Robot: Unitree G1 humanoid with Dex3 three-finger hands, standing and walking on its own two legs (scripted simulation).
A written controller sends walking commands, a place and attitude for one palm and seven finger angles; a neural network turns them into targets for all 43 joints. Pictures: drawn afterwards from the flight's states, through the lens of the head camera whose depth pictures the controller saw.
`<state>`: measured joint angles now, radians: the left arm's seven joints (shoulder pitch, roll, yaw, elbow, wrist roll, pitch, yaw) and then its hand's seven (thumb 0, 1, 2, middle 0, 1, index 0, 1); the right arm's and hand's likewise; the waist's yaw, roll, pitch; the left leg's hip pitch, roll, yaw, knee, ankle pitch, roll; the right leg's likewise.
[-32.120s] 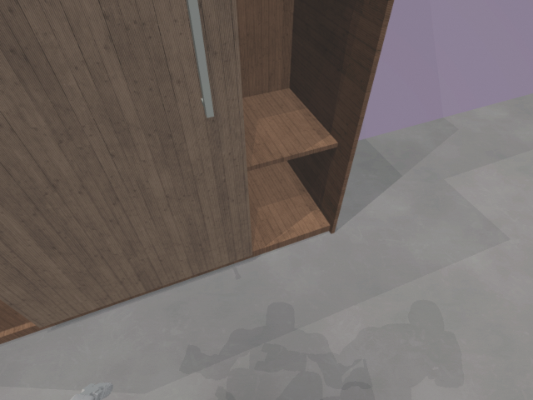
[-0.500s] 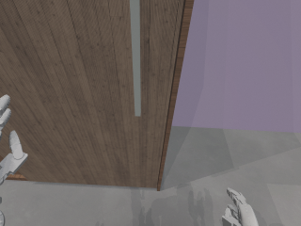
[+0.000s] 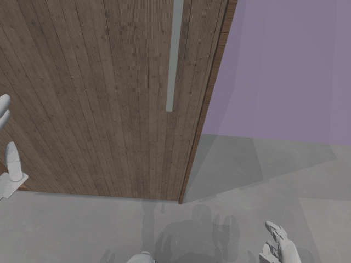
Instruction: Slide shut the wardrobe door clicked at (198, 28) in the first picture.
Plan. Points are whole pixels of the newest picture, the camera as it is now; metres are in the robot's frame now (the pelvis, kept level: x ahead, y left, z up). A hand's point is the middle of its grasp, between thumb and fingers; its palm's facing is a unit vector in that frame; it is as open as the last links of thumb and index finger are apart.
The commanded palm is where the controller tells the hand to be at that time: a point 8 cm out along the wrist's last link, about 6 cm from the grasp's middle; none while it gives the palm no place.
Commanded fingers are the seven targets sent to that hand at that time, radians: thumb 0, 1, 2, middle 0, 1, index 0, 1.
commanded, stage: step back with the hand held close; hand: left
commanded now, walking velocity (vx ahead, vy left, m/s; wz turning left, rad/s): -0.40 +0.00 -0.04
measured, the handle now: (174, 51) +0.53 +0.06 +0.22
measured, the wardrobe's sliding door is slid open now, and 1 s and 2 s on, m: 0.00 0.00 0.00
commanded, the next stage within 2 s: stop stepping back and stand still in 0.18 s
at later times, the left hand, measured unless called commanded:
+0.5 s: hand out of the picture +0.15 +0.29 +0.18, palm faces +0.40 -0.85 -0.35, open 7.4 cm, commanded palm +0.07 +0.32 +0.20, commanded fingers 0.00 0.90 0.90 -0.20 -0.30 -0.20 -0.30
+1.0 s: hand out of the picture +0.06 +0.30 +0.17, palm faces +0.47 -0.83 -0.30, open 7.4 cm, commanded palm +0.00 +0.34 +0.20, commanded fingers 0.00 0.90 0.90 -0.20 -0.30 -0.20 -0.30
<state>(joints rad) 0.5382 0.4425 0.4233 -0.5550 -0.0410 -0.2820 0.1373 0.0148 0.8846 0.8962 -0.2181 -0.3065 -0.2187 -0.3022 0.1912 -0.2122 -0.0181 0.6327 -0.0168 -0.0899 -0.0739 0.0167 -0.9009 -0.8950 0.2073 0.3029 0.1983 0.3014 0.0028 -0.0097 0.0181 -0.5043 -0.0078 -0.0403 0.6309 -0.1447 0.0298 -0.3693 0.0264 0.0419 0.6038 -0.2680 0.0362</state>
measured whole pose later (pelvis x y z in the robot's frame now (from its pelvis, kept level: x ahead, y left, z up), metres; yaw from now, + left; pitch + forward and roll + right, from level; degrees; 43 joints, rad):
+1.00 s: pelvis -0.15 +0.04 +0.01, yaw -1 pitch +1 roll +2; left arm 0.45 0.31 0.34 -0.38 -0.02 -0.15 0.15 0.02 0.89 0.90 -0.21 -0.30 -0.21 -0.30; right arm 0.28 -0.25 -0.01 0.67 -0.02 -0.12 -0.10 0.02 -0.90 -0.90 0.21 0.30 0.20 0.30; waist 0.01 -0.06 -0.11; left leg -0.30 0.07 0.06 0.64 -0.35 0.04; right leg -0.28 -0.03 -0.10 0.57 -0.30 -0.05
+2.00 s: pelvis -0.11 +0.06 +0.02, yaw +0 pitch +0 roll +0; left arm 0.54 0.38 0.38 -0.45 -0.05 -0.16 0.14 0.02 0.89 0.90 -0.22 -0.31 -0.22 -0.30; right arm 0.21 -0.22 0.01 0.61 0.00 -0.09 -0.08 0.02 -0.90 -0.90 0.21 0.30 0.20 0.30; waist 0.02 -0.01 0.01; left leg -0.22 0.01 0.08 0.47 -0.24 0.02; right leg -0.21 0.02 -0.07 0.46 -0.24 -0.04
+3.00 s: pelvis -0.13 +0.08 +0.03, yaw +0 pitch -1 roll +0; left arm 0.13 0.26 0.02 1.12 0.02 -0.01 0.00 0.01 0.91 0.90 -0.20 -0.30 -0.20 -0.30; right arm 0.16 -0.28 -0.02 1.11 -0.02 -0.01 -0.01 0.01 -0.90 -0.89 0.21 0.30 0.20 0.30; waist -0.01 0.02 0.03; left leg -0.19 -0.02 0.08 0.36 -0.16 0.05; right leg -0.18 -0.01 -0.06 0.38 -0.18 -0.02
